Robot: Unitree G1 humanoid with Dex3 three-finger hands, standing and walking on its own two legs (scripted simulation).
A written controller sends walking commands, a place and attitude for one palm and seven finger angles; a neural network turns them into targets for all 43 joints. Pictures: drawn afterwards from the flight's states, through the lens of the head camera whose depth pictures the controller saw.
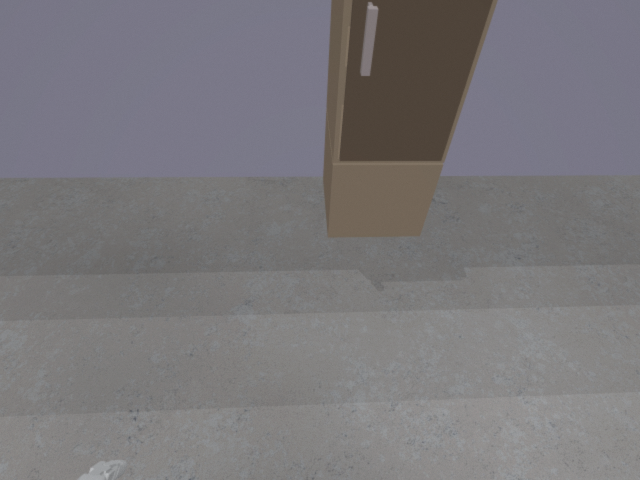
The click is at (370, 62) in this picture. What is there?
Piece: cupboard door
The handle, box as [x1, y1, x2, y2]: [360, 2, 377, 75]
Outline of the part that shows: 371,2 368,2 360,68 361,75 369,75 377,16 377,7 373,6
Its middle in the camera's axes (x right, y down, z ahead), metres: +0.12 -0.53 +1.03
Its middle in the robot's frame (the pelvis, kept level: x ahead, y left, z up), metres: +1.15 -0.06 +0.07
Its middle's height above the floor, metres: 0.84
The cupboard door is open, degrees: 0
